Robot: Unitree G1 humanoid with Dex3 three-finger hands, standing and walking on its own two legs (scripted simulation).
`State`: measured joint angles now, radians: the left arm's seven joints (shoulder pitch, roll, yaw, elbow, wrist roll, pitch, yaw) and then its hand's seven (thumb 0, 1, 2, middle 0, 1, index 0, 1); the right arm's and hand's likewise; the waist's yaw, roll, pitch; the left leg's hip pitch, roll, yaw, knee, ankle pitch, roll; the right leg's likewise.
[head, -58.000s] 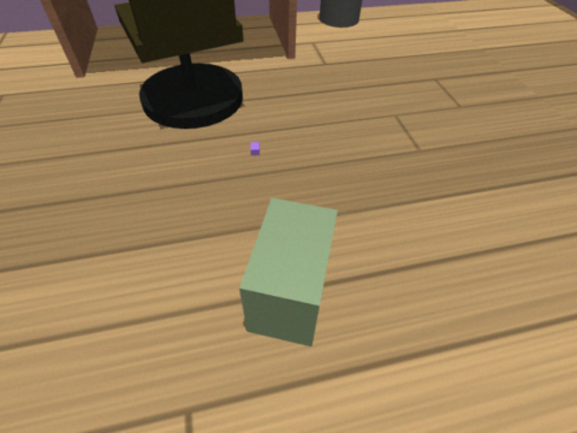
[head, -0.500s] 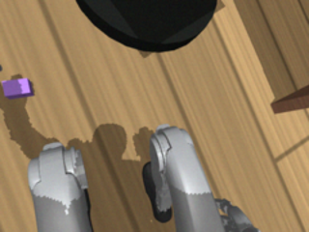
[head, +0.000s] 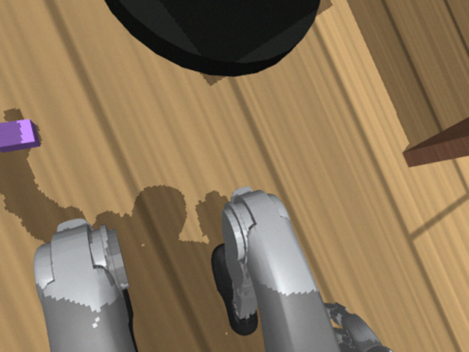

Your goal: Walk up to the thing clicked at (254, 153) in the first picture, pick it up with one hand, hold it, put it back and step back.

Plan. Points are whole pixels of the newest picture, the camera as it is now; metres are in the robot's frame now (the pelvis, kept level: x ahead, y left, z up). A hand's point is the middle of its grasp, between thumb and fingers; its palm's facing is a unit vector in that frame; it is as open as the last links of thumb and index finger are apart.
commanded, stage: rise first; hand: left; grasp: from above
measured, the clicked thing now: (16, 135) +0.49 +0.30 -0.30
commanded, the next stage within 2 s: approach in 0.52 s
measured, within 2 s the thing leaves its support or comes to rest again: neither
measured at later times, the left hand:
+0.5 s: hand out of the picture +0.44 +0.34 -0.18, palm faces -0.47 -0.08 -0.88, open 12.1 cm
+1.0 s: hand (1, 112) +0.49 +0.28 -0.17, palm faces -0.41 -0.06 -0.91, open 11.7 cm
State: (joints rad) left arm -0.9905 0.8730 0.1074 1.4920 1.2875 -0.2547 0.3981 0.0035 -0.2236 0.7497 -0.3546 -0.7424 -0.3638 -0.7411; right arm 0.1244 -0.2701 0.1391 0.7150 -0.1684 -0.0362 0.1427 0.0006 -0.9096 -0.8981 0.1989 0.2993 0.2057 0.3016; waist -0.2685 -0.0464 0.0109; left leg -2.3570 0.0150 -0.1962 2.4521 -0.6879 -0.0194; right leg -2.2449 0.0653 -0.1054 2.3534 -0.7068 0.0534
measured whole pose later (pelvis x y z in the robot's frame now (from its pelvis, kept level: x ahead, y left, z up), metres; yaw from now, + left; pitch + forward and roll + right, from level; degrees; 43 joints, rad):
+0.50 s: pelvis +0.00 +0.00 +0.00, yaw +0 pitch +33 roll -11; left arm -0.99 0.88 0.09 1.49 1.28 -0.26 0.38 0.00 -0.19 0.72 -0.39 -0.71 -0.40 -0.71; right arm 0.13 -0.27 0.15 0.71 -0.16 -0.04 0.14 0.00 -0.91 -0.90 0.20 0.30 0.21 0.30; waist -0.27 -0.05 0.01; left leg -2.36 0.01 -0.20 2.44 -0.67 -0.01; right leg -2.24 0.06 -0.11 2.34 -0.70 0.05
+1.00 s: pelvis +0.00 +0.00 +0.00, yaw +0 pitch +34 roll -10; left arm -1.12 0.80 0.00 1.54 1.30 -0.19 0.43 0.00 -0.15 0.68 -0.41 -0.72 -0.43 -0.71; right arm 0.14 -0.27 0.16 0.70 -0.17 -0.06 0.13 0.00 -0.91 -0.89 0.20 0.30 0.21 0.30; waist -0.32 -0.04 -0.01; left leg -2.37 0.01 -0.19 2.43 -0.67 -0.02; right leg -2.26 0.06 -0.10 2.33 -0.69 0.05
